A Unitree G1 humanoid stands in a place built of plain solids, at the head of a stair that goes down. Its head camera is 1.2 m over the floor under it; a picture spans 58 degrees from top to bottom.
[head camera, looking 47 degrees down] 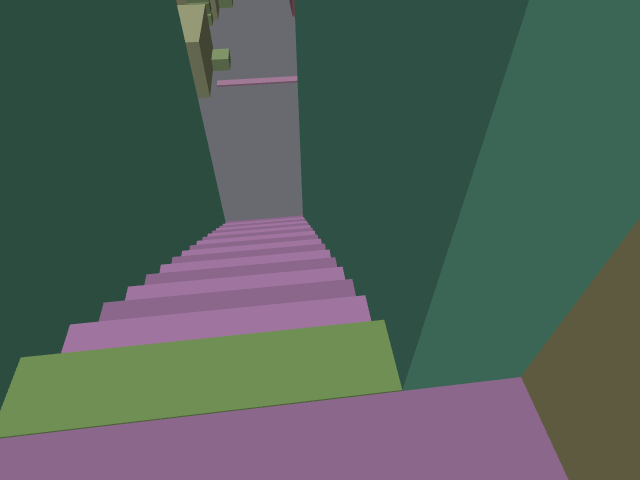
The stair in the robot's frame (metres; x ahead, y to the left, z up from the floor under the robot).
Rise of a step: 0.20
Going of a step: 0.24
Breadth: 1.14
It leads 7 degrees to the left of straight ahead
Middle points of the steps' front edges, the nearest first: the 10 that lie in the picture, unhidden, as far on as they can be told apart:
0.70 0.35 0.00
0.94 0.38 -0.20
1.18 0.41 -0.40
1.42 0.43 -0.60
1.66 0.46 -0.80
1.90 0.49 -1.00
2.13 0.52 -1.20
2.37 0.55 -1.39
2.61 0.58 -1.59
2.85 0.61 -1.79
